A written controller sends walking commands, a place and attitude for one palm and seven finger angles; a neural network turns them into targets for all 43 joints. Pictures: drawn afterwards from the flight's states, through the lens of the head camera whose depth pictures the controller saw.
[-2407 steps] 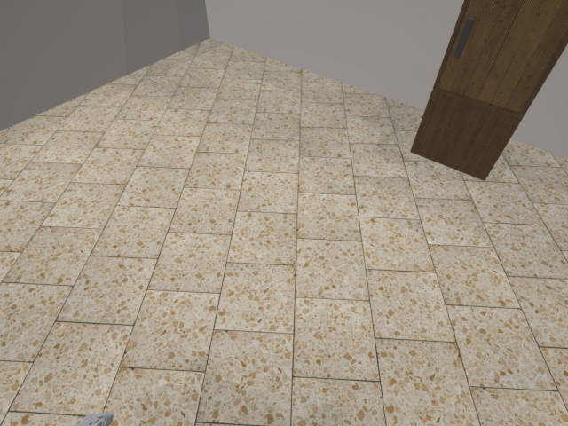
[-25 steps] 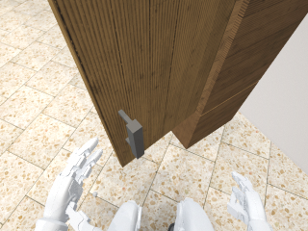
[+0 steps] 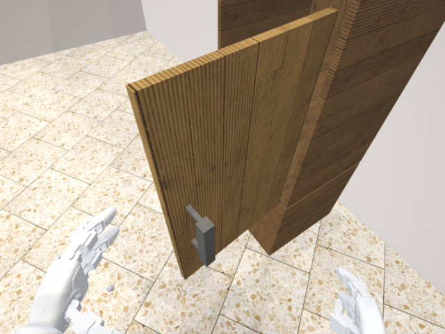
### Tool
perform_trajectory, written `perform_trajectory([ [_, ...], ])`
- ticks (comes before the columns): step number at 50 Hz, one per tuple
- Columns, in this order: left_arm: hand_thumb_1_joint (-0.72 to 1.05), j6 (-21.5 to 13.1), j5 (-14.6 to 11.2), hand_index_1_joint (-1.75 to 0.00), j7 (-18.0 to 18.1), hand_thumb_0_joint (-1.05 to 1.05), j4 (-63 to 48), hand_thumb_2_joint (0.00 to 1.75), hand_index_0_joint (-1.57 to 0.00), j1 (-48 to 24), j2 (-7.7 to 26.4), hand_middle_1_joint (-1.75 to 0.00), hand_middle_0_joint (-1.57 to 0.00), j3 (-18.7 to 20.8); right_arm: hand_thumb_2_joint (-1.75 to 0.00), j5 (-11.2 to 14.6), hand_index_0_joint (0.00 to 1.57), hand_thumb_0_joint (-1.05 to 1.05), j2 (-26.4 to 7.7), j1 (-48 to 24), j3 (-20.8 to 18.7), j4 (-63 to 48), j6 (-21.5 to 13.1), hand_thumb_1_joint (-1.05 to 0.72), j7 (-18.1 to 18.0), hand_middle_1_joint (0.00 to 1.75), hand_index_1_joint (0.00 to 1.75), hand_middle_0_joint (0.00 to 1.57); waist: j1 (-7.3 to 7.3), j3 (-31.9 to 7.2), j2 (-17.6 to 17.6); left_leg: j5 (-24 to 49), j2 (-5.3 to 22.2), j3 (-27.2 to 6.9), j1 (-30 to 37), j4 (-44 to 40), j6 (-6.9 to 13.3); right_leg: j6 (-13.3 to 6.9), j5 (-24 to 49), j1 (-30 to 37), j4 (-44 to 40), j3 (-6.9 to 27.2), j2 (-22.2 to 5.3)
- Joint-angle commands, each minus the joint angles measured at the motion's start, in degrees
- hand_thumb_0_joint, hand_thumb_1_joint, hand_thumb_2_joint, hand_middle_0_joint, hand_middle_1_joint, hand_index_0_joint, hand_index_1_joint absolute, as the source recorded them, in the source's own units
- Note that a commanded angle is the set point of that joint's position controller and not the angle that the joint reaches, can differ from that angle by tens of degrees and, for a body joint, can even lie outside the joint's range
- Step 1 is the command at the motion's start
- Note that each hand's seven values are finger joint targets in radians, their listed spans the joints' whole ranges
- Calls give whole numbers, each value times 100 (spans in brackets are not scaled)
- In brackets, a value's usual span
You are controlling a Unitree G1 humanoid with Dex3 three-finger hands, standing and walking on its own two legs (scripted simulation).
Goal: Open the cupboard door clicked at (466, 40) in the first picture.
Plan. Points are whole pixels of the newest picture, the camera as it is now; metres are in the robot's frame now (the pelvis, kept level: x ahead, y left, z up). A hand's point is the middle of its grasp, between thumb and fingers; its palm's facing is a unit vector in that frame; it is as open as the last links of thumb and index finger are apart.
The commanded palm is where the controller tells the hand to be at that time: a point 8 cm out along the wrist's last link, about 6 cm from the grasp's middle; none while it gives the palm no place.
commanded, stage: draw the hand back to the body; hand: left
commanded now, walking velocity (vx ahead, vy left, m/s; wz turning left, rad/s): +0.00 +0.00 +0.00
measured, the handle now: (199, 236) +0.32 +0.07 -0.03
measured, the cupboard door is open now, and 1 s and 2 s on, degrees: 97 97 97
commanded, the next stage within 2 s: step back with the hand held close in 1.02 s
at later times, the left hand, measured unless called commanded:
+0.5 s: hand (31, 229) +0.21 +0.25 +0.19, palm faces +0.38 -0.82 -0.42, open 10.8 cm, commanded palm +0.16 +0.29 +0.21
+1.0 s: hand (12, 216) +0.20 +0.25 +0.22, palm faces +0.43 -0.80 -0.41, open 7.5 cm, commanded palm +0.16 +0.29 +0.24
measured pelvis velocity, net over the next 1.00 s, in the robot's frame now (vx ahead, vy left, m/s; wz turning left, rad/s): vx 0.02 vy -0.01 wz -0.01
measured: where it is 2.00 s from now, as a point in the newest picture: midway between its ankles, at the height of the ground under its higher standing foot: outside the picture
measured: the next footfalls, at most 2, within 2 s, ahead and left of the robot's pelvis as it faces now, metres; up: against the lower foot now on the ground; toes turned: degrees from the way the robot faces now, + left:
none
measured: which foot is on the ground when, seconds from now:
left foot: down 0.00-1.00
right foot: down 0.00-1.00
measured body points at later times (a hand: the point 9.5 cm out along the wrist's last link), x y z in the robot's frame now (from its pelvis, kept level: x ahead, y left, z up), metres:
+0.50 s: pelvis +0.03 +0.00 +0.06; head +0.01 -0.02 +0.51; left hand +0.18 +0.29 +0.21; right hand +0.22 -0.21 -0.02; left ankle -0.02 +0.10 -0.67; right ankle +0.03 -0.10 -0.67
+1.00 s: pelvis +0.02 -0.01 +0.07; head -0.01 -0.03 +0.52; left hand +0.18 +0.29 +0.24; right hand +0.20 -0.23 -0.02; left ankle -0.02 +0.10 -0.67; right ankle +0.03 -0.10 -0.67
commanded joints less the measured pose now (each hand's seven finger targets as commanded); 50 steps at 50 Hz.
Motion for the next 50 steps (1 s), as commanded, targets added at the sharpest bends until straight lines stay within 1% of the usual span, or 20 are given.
perform_trajectory([
  [1, -18, 580, 713, -30, 1371, 0, -1715, 43, -16, 574, 595, -30, -16, 281, -90, -59, 20, 0, -476, -363, -171, -866, -120, -90, -162, 30, 30, 20, 153, -291, 567, 2552, 141, -238, 666, -1787, -154, 6, 1195, 1593, -1325, 316, -114],
  [2, -15, 672, 774, -30, 1509, 0, -1781, 45, -16, 513, 654, -30, -16, 303, -90, -80, 20, 0, -490, -382, -161, -821, -116, -90, -173, 30, 30, 20, 132, -282, 377, 2627, 157, -238, 814, -1859, -148, 20, 1272, 1717, -1424, 289, -108],
  [3, -12, 753, 816, -30, 1620, 0, -1672, 47, -16, 438, 720, -30, -16, 392, -90, -92, 20, 0, -499, -438, -150, -747, -107, -90, -197, 30, 30, 20, 123, -143, -45, 2629, 167, -240, 855, -1927, -106, 26, 1331, 1823, -1574, 263, -77],
  [5, -5, 801, 867, -30, 1758, 0, -1682, 50, -17, 36, 738, -30, -17, 350, -90, -108, 20, 0, -551, -503, -104, -688, -150, -90, -217, 30, 30, 20, 58, 62, 6, 2304, 153, -210, 1071, -2158, -83, 54, 1201, 1965, -1813, 288, -107],
  [7, 2, 795, 915, -30, 1859, 0, -1683, 52, -17, -210, 782, -30, -17, 411, -90, -113, 20, 0, -567, -554, -61, -600, -228, -90, -240, 30, 30, 20, 77, 174, 32, 2110, 147, -239, 1312, -2400, -73, 51, 1048, 2083, -1998, 272, -105],
  [11, 17, 754, 950, -30, 1944, 0, -1725, 58, -17, -389, 850, -30, -17, 584, -90, -148, 20, 0, -562, -627, -6, -356, -412, -90, -212, 30, 30, 20, 158, 210, 219, 2617, 146, -270, 1780, -2781, -125, 42, 1396, 2581, -2266, 255, -124],
  [15, 31, 729, 919, -30, 1915, 0, -1631, 64, -18, -373, 949, -30, -18, 877, -90, -172, 20, 0, -545, -801, -17, -123, -518, -90, -124, 30, 30, 20, 243, 363, 2, 3282, 183, -231, 2127, -3062, -164, 55, 1940, 3049, -2548, 245, -120],
  [18, 41, 689, 899, -30, 1887, 0, -1577, 69, -18, -511, 1096, -30, -18, 1165, -90, -186, 20, 0, -548, -923, -24, 21, -529, -90, -78, 30, 30, 20, 302, 402, 32, 3510, 172, -160, 2350, -3244, -165, 43, 2227, 3382, -2774, 258, -113],
  [19, 44, 680, 883, -30, 1861, 0, -1595, 70, -18, -567, 1026, -30, -18, 1157, -90, -188, 20, 0, -531, -952, -15, 44, -531, -90, -58, 30, 30, 20, 280, 503, 142, 3582, 187, -166, 2437, -3321, -190, 53, 2242, 3386, -2815, 258, -108],
  [23, 58, 575, 848, -30, 1840, 0, -1647, 76, -19, -824, 1224, -30, -19, 1491, -90, -213, 20, 0, -533, -1074, -37, 157, -531, -90, -21, 30, 30, 20, 341, 473, 55, 3620, 182, -107, 2673, -3543, -157, 42, 2403, 3697, -3071, 293, -98],
  [25, 65, 547, 819, -30, 1820, 0, -1691, 80, -19, -955, 1230, -30, -19, 1579, -90, -215, 20, 0, -520, -1098, -39, 195, -520, -90, 1, 30, 30, 20, 340, 558, 158, 3652, 183, -79, 2784, -3629, -152, 58, 2458, 3731, -3150, 311, -94],
  [27, 73, 486, 813, -30, 1824, 0, -1842, 82, -19, -1124, 1335, -30, -19, 1732, -90, -227, 20, 0, -529, -1107, -60, 229, -533, -90, 13, 30, 30, 20, 350, 413, 249, 3749, 182, -56, 2936, -3696, -152, 57, 2561, 3857, -3215, 334, -101],
  [30, 83, 455, 772, -30, 1815, 0, -1677, 87, -20, -1268, 1395, -30, -20, 1925, -90, -233, 20, 0, -517, -1181, -68, 307, -503, -90, 28, 30, 30, 20, 364, 633, 64, 3543, 175, -28, 2945, -3806, -130, 61, 2518, 3878, -3345, 344, -82],
  [32, 90, 399, 745, -30, 1814, 0, -1760, 90, -20, -1466, 1504, -30, -20, 2095, -90, -227, 20, 0, -534, -1209, -86, 336, -489, -90, 31, 30, 30, 20, 376, 573, 132, 3499, 166, -10, 3000, -3849, -108, 58, 2530, 3960, -3405, 378, -78],
  [33, 90, 413, 772, -30, 1793, 0, -1509, 90, -20, -1344, 1389, -30, -20, 2003, -90, -232, 20, 0, -537, -1231, -95, 397, -479, -90, 29, 30, 30, 20, 374, 730, 296, 3485, 160, 29, 3005, -3849, -107, 45, 2522, 3900, -3458, 391, -86],
  [35, 90, 445, 735, -30, 1730, 0, -1236, 90, -20, -1182, 1077, -30, -20, 1745, -90, -218, 20, 0, -545, -1213, -113, 400, -417, -90, 78, 30, 30, 20, 347, 938, 61, 3330, 191, 1, 2961, -3942, -108, 74, 2352, 3829, -3505, 358, -74],
  [40, 90, 370, 753, -30, 1735, 0, -1553, 90, -20, -1322, 1323, -30, -20, 1891, -90, -233, 20, 0, -570, -1279, -169, 357, -390, -90, 61, 30, 30, 20, 374, 600, -55, 3184, 160, 34, 3083, -3976, -49, 83, 2341, 4008, -3549, 416, -84],
  [42, 90, 336, 760, -30, 1760, 0, -1696, 90, -20, -1315, 1428, -30, -20, 1993, -90, -245, 20, 0, -549, -1303, -168, 361, -431, -90, 45, 30, 30, 20, 402, 430, 89, 3191, 130, 81, 3127, -3947, -35, 80, 2429, 4109, -3577, 474, -102],
  [45, 90, 345, 774, -30, 1776, 0, -1643, 90, -20, -1374, 1414, -30, -20, 1973, -90, -236, 20, 0, -522, -1344, -143, 403, -462, -90, 28, 30, 30, 20, 390, 729, 273, 3085, 129, 55, 3084, -4000, -60, 62, 2299, 3977, -3644, 475, -89],
  [50, 90, 320, 770, -30, 1777, 0, -1494, 90, -20, -1359, 1350, -30, -20, 1935, -90, -235, 20, 0, -518, -1345, -169, 460, -519, -90, 9, 30, 30, 20, 383, 819, 94, 2880, 125, 82, 3118, -4025, -29, 83, 2069, 3902, -3766, 502, -78],
])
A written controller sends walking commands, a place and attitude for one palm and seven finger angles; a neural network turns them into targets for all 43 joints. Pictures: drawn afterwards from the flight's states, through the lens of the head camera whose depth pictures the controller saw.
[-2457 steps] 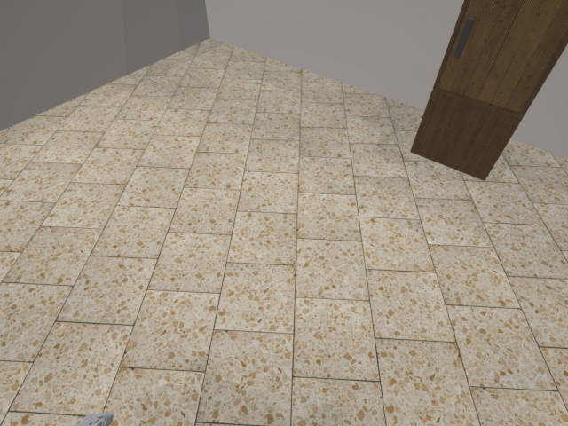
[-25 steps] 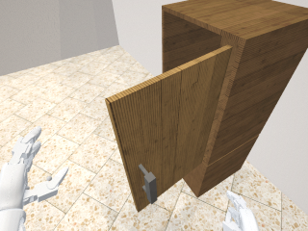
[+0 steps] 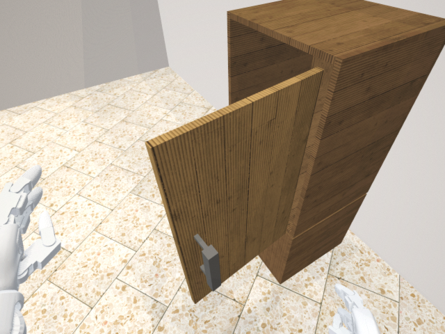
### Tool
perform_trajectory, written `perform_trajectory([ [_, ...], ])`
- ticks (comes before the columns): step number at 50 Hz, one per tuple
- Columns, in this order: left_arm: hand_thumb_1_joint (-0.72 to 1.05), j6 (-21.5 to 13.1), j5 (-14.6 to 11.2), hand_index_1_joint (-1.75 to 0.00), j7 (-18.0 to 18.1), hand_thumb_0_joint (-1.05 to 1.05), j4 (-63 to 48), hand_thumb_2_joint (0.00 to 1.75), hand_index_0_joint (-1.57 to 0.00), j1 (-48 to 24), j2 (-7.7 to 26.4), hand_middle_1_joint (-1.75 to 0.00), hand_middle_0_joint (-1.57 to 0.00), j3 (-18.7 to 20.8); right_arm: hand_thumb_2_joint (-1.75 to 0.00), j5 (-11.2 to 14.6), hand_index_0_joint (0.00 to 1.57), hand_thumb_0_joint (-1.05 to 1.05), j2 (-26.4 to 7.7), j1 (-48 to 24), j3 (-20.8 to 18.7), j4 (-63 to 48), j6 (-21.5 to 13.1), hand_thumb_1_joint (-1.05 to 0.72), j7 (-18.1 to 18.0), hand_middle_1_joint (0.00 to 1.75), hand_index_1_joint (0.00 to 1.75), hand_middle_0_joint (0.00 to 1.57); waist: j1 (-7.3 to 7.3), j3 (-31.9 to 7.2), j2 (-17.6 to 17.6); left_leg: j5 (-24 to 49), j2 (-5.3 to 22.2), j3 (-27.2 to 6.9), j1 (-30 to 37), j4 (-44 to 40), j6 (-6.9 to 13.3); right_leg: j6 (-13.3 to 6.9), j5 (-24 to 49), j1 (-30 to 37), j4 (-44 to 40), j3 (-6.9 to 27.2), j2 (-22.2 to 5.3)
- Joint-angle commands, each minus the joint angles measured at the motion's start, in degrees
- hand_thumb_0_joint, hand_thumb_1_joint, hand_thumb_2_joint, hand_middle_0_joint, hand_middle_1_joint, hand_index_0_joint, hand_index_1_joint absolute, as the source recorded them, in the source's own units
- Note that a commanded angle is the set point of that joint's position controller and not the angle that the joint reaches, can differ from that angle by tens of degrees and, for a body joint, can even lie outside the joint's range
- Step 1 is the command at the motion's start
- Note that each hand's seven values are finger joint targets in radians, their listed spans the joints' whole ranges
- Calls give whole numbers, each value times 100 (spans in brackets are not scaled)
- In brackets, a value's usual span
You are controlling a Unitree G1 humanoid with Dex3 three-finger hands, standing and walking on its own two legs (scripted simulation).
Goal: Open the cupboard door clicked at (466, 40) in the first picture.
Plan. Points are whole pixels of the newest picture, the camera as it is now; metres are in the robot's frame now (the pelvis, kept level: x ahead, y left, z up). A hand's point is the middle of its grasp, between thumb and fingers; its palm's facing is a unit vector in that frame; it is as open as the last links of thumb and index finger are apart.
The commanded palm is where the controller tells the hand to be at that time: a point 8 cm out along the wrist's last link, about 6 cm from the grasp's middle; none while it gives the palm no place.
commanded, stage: draw the hand back to the body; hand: left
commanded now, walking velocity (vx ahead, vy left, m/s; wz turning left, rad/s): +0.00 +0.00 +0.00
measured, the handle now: (206, 262) +0.30 +0.09 -0.10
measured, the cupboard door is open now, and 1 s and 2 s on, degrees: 97 97 97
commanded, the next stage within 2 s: step back with the hand held close in 0.02 s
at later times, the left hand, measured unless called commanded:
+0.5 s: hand (39, 256) +0.17 +0.28 +0.15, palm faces +0.36 -0.78 -0.52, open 7.4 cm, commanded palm +0.11 +0.32 +0.17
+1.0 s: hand (0, 289) +0.12 +0.29 +0.15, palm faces +0.44 -0.75 -0.50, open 7.4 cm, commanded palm +0.05 +0.33 +0.17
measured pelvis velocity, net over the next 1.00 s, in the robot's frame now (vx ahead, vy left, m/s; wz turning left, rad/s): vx -0.08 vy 0.03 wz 0.03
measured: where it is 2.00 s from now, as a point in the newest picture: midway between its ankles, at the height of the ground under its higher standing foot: outside the picture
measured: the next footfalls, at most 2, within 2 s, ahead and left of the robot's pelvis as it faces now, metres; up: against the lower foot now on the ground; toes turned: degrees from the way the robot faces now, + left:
right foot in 1.68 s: -0.27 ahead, -0.14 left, +0.00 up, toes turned +2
left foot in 1.94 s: -0.24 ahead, +0.07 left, +0.00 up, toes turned +4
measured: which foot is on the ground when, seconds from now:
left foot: down 0.00-1.00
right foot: down 0.00-1.00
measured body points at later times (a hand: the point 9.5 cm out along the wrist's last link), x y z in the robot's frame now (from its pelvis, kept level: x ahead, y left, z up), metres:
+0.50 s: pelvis -0.03 +0.02 +0.00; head -0.01 +0.01 +0.45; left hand +0.14 +0.32 +0.17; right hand +0.15 -0.23 -0.09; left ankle -0.04 +0.11 -0.74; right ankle +0.01 -0.09 -0.74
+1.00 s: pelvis -0.08 +0.03 -0.02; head -0.06 +0.04 +0.43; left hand +0.09 +0.33 +0.18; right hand +0.08 -0.22 -0.09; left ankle -0.04 +0.11 -0.74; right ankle +0.00 -0.09 -0.74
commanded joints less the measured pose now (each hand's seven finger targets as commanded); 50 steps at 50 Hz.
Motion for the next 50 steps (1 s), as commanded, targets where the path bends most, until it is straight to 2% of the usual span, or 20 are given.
perform_trajectory([
  [1, 90, -426, -15, -30, 139, 0, -1158, 90, -20, -587, 1081, -30, -20, 705, -90, 24, 20, 0, -511, -868, -175, -920, -360, -90, -30, 30, 30, 20, 12, -188, -35, 1328, 87, -24, -570, -403, 51, 105, 684, 334, -462, 327, -237],
  [6, 90, -475, -6, -30, 131, 0, -1177, 90, -20, -590, 1098, -30, -20, 716, -90, 20, 20, 0, -523, -867, -200, -890, -392, -90, -21, 30, 30, 20, 25, -261, -73, 1311, 92, -27, -519, -442, 55, 107, 655, 378, -482, 334, -226],
  [7, 90, -507, 4, -30, 161, 0, -1357, 90, -20, -1150, 1293, -30, -20, 817, -90, 17, 20, 0, -541, -914, -186, -866, -406, -90, -36, 30, 30, 20, -4, -313, -30, 1237, 69, -35, -505, -447, 59, 107, 589, 373, -521, 365, -232],
  [8, 90, -807, 119, -30, 260, 0, -1573, 90, -20, -2176, 2245, -30, -20, 1736, -90, 114, 20, 0, -547, -753, -72, -1124, -296, -90, -22, 30, 30, 20, -263, 450, 203, 625, 124, -250, -1121, -387, 107, 99, 430, -221, -805, 843, -488],
  [9, 90, -782, 86, -30, 188, 0, -876, 90, -20, -1153, 1532, -30, -20, 1282, -90, 44, 20, 0, -548, -697, -179, -966, -194, -90, -44, 30, 30, 20, -294, 303, -494, 643, 165, -383, -1119, -165, 114, 80, 382, -291, -868, 869, -614],
  [10, 90, -731, 76, -30, 130, 0, -619, 90, -20, -442, 1248, -30, -20, 1088, -90, 23, 20, 0, -595, -701, -236, -999, -103, -90, -6, 30, 30, 20, -287, 54, -704, 802, 149, -290, -951, 11, 131, 65, 448, -361, -891, 896, -695],
  [11, 90, -740, 61, -30, 91, 0, -834, 90, -20, -219, 1092, -30, -20, 907, -90, 19, 20, 0, -628, -718, -260, -1049, -34, -90, 24, 30, 30, 20, -316, -123, -545, 932, 145, -242, -884, 111, 120, 50, 580, -398, -835, 855, -753],
  [13, 90, -803, 55, -30, 108, 0, -1164, 90, -20, 33, 1133, -30, -20, 941, -90, -7, 20, 0, -672, -755, -290, -1078, 30, -90, 18, 30, 30, 20, -312, -467, -115, 1206, 186, -248, -947, 45, 84, 9, 932, -238, -588, 743, -788],
  [14, 90, -813, 52, -30, 135, 0, -1275, 90, -20, 142, 1173, -30, -20, 970, -90, 3, 20, 0, -687, -721, -300, -1101, 61, -90, 12, 30, 30, 20, -327, -653, -69, 1401, 242, -292, -987, -19, 62, 18, 1095, -118, -421, 681, -749],
  [20, 90, -795, 37, -30, 262, 0, -1695, 90, -20, 325, 1529, -30, -20, 1335, -90, 38, 20, 0, -667, -763, -382, -1273, 240, -90, -86, 30, 30, 20, -307, -1139, -203, 2308, 377, -419, -1282, -27, 1, 72, 2156, 278, 264, 542, -590],
  [23, 90, -793, 45, -30, 282, 0, -1781, 90, -20, 298, 1552, -30, -20, 1343, -90, 51, 20, 0, -685, -826, -403, -1318, 262, -90, -115, 30, 30, 20, -296, -990, -2, 2082, 390, -482, -1535, -22, 30, 70, 2033, 160, 350, 601, -584],
  [29, 90, -834, 123, -30, 307, 0, -1838, 90, -20, 310, 1474, -30, -20, 1321, -90, 38, 20, 0, -726, -743, -411, -1402, 224, -90, -107, 30, 30, 20, -292, -761, -18, 921, 542, -694, -2374, -312, 180, 132, 1206, 262, 619, 649, -449],
  [33, 90, -878, 214, -30, 317, 0, -1779, 90, -20, 267, 1444, -30, -20, 1362, -90, 30, 20, 0, -778, -730, -415, -1423, 185, -90, -93, 30, 30, 20, -301, -528, 58, -472, 647, -862, -3284, -573, 361, 171, 780, 552, 888, 729, -353],
  [36, 90, -927, 274, -30, 336, 0, -1826, 90, -20, 69, 1421, -30, -20, 1339, -90, 19, 20, 0, -789, -653, -405, -1467, 159, -90, -83, 30, 30, 20, -351, -269, -93, -1496, 621, -866, -3818, -523, 448, 171, 210, 489, 839, 910, -409],
  [41, 90, -1017, 252, -30, 390, 0, -1968, 90, -20, 25, 1496, -30, -20, 1377, -90, 15, 20, 0, -759, -499, -394, -1401, 82, -90, -51, 30, 30, 20, -408, -417, -462, -1392, 323, -678, -3189, 134, 315, 11, -621, -323, 141, 1196, -699],
  [43, 90, -1063, 236, -30, 423, 0, -2096, 90, -20, 37, 1576, -30, -20, 1433, -90, 7, 20, 0, -762, -532, -386, -1360, 51, -90, -62, 30, 30, 20, -414, -451, -246, -1312, 326, -682, -2981, 67, 288, 20, -732, -512, 95, 1093, -667],
  [46, 90, -1117, 280, -30, 449, 0, -2143, 90, -20, 115, 1534, -30, -20, 1476, -90, -14, 20, 0, -790, -564, -364, -1363, 9, -90, -86, 30, 30, 20, -375, -419, 365, -1700, 662, -1070, -3769, -707, 423, 190, -331, 252, 878, 725, -254],
  [48, 90, -1135, 347, -30, 441, 0, -2134, 90, -20, 81, 1548, -30, -20, 1570, -90, -14, 20, 0, -801, -676, -379, -1387, -31, -90, -101, 30, 30, 20, -304, -476, 780, -1699, 1007, -1444, -4468, -1175, 592, 277, 618, 1068, 1878, 518, 83],
  [49, 90, -1142, 367, -30, 423, 0, -2145, 90, -20, 95, 1549, -30, -20, 1599, -90, -42, 20, 0, -759, -633, -394, -1395, -49, -90, -96, 30, 30, 20, -286, -562, 725, -1230, 1082, -1505, -4454, -1124, 622, 281, 950, 1184, 2136, 525, 157],
  [50, 90, -1157, 377, -30, 391, 0, -2093, 90, -20, 108, 1547, -30, -20, 1624, -90, -60, 20, 0, -769, -658, -427, -1390, -65, -90, -75, 30, 30, 20, -279, -499, 665, -1123, 1174, -1493, -4552, -1067, 694, 287, 686, 1212, 2321, 638, 191],
])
